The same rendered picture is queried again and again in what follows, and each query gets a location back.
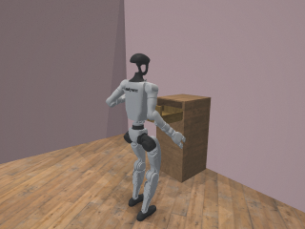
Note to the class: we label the robot left upper arm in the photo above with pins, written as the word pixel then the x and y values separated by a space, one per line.
pixel 111 101

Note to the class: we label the robot left forearm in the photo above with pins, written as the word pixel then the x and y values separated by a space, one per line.
pixel 121 99

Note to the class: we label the drawer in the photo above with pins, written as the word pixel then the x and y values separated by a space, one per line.
pixel 169 114

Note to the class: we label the cabinet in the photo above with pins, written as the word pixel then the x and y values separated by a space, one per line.
pixel 182 164

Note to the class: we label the robot head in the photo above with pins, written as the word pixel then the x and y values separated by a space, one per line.
pixel 140 59

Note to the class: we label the robot right upper arm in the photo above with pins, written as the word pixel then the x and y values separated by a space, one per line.
pixel 152 91

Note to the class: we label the robot torso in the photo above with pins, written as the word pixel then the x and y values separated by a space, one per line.
pixel 136 105

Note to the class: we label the right robot hand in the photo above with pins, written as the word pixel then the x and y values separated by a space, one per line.
pixel 177 139

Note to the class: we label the robot right forearm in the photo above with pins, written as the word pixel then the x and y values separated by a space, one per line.
pixel 159 122

